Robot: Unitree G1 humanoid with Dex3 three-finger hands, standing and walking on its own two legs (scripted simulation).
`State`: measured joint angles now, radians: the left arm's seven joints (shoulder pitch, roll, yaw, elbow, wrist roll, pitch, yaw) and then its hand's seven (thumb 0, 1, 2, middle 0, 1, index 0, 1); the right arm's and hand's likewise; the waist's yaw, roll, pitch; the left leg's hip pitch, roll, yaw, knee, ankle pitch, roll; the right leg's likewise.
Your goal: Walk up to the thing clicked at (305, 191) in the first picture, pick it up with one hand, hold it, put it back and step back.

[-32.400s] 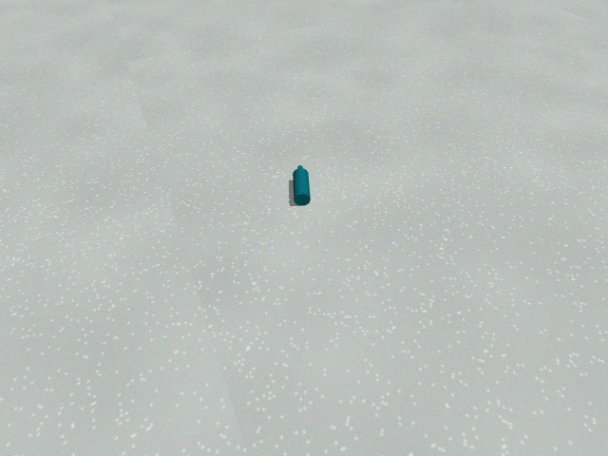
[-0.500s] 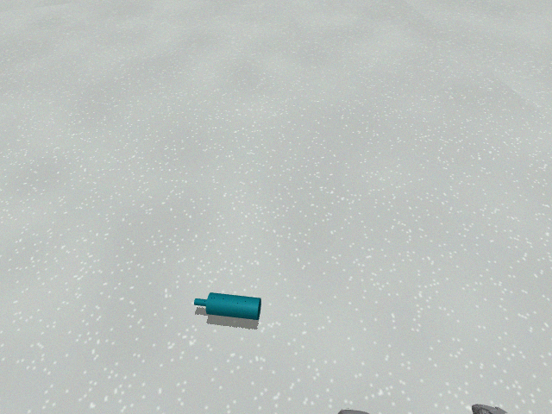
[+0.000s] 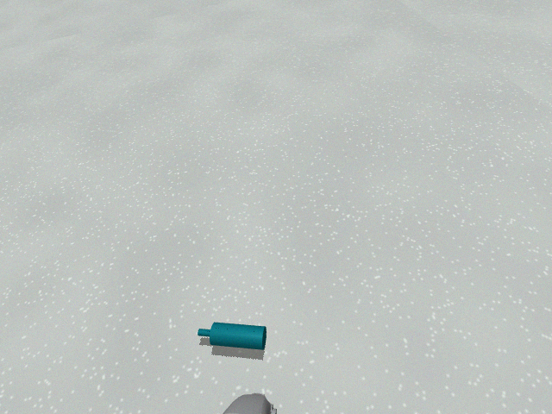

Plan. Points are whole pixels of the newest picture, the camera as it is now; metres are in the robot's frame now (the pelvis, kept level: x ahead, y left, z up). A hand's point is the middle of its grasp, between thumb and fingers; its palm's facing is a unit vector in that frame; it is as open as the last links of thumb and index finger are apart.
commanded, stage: walk up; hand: left
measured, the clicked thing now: (231, 335) +0.47 +0.28 -0.73
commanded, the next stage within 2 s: stand in 1.54 s
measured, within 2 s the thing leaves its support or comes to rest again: neither
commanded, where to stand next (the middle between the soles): +0.05 +0.06 m, yaw -6 degrees
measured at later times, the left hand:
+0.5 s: hand out of the picture +0.07 +0.29 -0.17, palm faces -0.06 -0.91 -0.41, open 7.3 cm
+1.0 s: hand out of the picture +0.06 +0.27 -0.14, palm faces -0.05 -0.91 -0.42, open 7.4 cm
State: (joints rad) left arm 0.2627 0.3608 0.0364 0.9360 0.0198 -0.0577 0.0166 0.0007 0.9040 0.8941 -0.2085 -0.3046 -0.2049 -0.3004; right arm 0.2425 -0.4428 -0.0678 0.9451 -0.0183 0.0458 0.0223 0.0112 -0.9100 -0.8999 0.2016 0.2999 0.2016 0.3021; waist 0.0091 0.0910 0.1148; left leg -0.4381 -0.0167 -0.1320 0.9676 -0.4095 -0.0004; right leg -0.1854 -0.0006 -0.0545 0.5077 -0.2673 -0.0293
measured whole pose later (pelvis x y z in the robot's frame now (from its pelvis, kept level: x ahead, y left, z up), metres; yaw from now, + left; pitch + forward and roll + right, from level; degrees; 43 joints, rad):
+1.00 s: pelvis -0.02 +0.00 +0.00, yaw -1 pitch -2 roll +1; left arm 0.21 0.37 0.03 0.95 0.03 -0.05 0.00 0.00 0.91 0.89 -0.21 -0.30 -0.20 -0.30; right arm 0.24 -0.41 -0.04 0.97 0.00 0.02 0.00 0.01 -0.91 -0.90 0.20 0.30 0.20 0.30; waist -0.01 0.03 0.08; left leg -0.33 -0.03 -0.11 0.78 -0.47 0.00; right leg -0.22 0.00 -0.03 0.57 -0.31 -0.03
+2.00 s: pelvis -0.03 +0.03 +0.01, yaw +0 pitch -3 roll +0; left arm 0.12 0.36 0.00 1.17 0.02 -0.02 -0.01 0.00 0.91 0.89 -0.21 -0.30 -0.20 -0.30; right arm 0.08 -0.35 0.00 1.16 -0.01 -0.01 0.01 0.01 -0.91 -0.90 0.20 0.30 0.20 0.30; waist 0.01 0.01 0.07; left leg -0.14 0.01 -0.03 0.33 -0.15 -0.01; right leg -0.10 -0.04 -0.04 0.33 -0.18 0.02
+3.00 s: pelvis -0.01 +0.03 +0.01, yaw +0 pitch -2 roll +0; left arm 0.10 0.35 0.00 1.14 0.01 -0.01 -0.01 0.00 0.91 0.89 -0.21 -0.30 -0.20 -0.30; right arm 0.08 -0.35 0.01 1.14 -0.01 -0.01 0.00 0.01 -0.91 -0.90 0.20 0.30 0.20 0.30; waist 0.00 0.01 0.06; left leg -0.12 0.02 -0.03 0.33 -0.17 -0.02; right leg -0.08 -0.03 -0.04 0.31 -0.19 0.02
